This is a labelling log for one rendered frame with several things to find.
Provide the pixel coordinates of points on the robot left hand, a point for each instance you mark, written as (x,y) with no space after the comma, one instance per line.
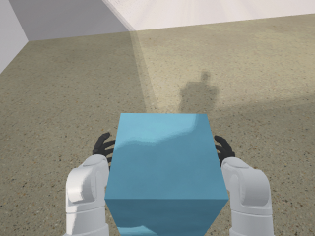
(100,146)

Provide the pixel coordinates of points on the robot right hand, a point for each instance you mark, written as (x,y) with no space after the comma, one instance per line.
(225,149)

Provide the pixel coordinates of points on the robot left forearm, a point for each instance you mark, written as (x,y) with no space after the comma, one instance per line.
(85,193)

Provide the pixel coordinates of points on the carton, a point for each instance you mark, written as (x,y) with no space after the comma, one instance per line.
(165,176)

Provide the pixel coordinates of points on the robot right forearm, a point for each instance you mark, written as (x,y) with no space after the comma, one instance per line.
(250,199)

